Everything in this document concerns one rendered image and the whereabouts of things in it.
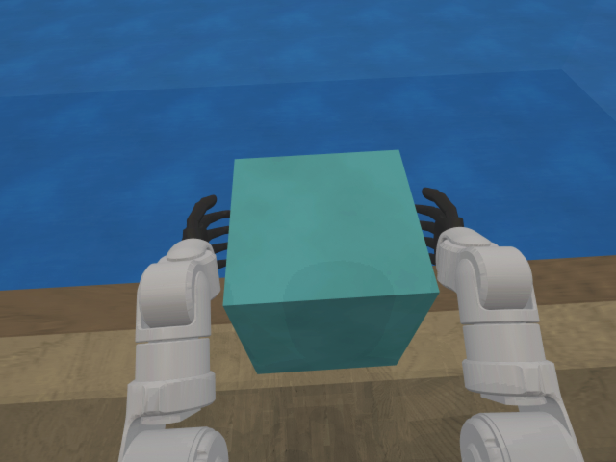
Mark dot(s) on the robot left upper arm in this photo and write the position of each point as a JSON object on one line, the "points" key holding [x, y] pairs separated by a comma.
{"points": [[191, 444]]}

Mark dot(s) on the robot left forearm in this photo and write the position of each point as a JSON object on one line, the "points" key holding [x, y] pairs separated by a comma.
{"points": [[173, 378]]}

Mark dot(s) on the robot right hand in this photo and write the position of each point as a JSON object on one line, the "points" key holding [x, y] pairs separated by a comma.
{"points": [[445, 218]]}

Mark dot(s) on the robot right upper arm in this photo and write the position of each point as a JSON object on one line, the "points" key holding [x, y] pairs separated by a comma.
{"points": [[516, 437]]}

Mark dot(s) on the robot left hand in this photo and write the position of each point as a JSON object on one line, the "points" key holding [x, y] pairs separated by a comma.
{"points": [[197, 223]]}

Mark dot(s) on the robot right forearm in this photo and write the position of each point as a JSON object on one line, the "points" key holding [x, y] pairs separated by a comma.
{"points": [[506, 361]]}

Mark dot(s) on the carton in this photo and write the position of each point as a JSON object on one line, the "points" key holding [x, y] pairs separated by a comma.
{"points": [[327, 266]]}

